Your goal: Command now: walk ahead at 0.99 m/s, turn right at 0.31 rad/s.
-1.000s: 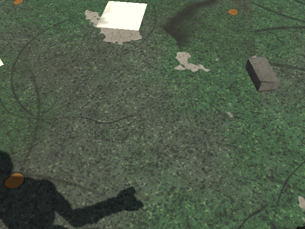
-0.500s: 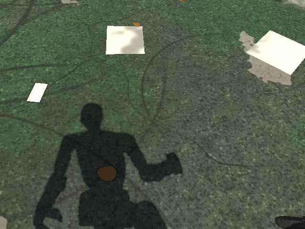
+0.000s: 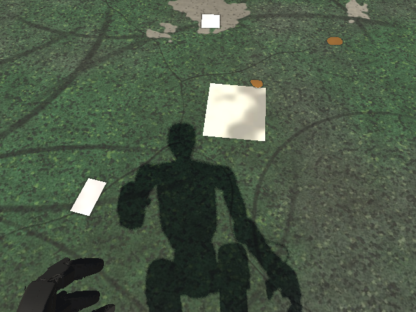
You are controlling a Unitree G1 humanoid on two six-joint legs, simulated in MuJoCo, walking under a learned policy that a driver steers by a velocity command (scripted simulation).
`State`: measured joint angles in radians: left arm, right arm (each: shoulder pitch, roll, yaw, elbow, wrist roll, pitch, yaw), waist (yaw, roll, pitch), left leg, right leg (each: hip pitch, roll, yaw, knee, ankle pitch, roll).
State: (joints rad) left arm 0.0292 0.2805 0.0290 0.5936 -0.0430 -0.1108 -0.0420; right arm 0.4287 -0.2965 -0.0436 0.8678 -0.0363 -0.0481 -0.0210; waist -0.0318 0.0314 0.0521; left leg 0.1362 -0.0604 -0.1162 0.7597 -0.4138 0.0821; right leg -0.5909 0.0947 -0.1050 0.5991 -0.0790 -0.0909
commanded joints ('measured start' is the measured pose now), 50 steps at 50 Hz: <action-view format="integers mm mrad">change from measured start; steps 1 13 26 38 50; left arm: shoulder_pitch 485 438 363 195 139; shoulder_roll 132 132 112 98 77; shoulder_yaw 66 60 38 16 5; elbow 76 135 116 61 85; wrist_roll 30 9 36 83 55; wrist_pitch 15 30 105 131 98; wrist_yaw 11 50 73 71 67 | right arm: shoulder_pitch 62 -527 -275 -247 -192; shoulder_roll -93 16 -15 -39 -63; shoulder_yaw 8 50 14 18 7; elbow -117 -347 -218 -63 12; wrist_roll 58 -14 16 22 27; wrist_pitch -74 -123 -66 -23 19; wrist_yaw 35 45 50 46 7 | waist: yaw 166 116 34 73 27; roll -369 -47 -6 -1 -55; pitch -461 77 -203 -112 -101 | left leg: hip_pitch -867 -451 -184 -578 -354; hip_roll -21 16 308 149 75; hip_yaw -92 105 -242 -44 46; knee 840 -156 -360 -414 -304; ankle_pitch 40 654 1007 179 351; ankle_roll -41 -122 165 10 -65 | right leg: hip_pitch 1163 117 33 534 377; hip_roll -372 -96 -121 -193 -153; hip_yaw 1092 418 256 245 217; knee -339 -425 677 -153 -105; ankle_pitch -684 146 -414 92 96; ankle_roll -291 -113 169 56 54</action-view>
